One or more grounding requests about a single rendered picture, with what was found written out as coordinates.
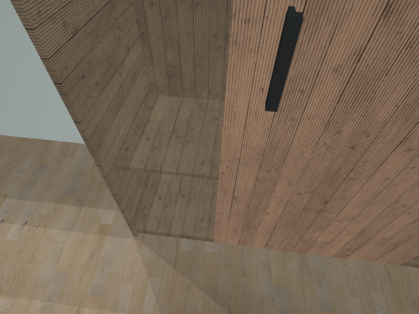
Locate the handle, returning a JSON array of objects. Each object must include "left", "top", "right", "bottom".
[{"left": 265, "top": 6, "right": 304, "bottom": 112}]

